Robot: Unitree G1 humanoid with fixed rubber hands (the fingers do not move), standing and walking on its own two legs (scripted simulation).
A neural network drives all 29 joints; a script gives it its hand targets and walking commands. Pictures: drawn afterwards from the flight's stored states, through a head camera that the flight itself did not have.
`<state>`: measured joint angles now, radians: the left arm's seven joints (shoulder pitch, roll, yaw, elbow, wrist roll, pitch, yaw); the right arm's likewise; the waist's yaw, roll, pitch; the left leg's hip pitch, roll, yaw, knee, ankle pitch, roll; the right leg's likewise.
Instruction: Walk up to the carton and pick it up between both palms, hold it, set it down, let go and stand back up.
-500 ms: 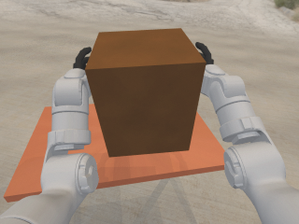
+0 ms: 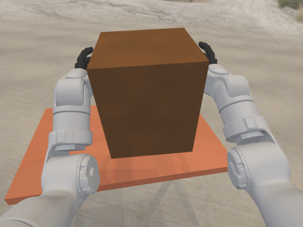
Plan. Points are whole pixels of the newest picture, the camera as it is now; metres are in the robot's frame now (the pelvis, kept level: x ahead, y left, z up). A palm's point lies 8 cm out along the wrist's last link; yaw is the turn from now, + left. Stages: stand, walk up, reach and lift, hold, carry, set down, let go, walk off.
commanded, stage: hold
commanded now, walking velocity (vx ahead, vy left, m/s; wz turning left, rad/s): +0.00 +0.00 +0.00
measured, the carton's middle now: (147, 93) +0.36 +0.00 +0.24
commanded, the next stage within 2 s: none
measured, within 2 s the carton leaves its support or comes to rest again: neither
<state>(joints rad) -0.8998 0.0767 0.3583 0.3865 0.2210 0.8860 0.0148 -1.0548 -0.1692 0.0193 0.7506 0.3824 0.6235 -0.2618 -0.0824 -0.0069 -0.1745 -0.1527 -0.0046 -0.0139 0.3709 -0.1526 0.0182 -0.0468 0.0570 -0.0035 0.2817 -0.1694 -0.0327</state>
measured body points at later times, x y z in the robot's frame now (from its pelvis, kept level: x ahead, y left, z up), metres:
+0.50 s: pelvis +0.00 +0.00 +0.00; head -0.09 +0.02 +0.44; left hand +0.38 +0.16 +0.28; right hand +0.38 -0.14 +0.30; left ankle +0.03 +0.10 -0.75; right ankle -0.01 -0.10 -0.75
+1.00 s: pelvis +0.00 +0.00 +0.00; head -0.09 +0.02 +0.44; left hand +0.38 +0.16 +0.28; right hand +0.38 -0.14 +0.30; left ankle +0.03 +0.10 -0.75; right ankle -0.01 -0.10 -0.75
